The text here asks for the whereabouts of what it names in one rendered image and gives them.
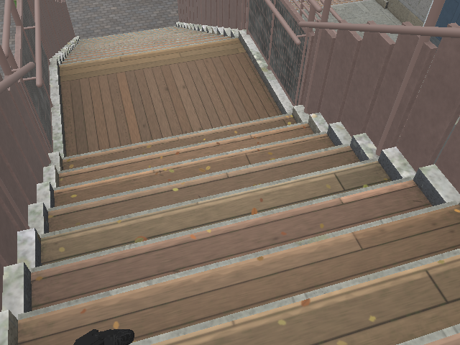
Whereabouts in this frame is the robot left hand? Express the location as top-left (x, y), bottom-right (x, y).
top-left (74, 329), bottom-right (134, 345)

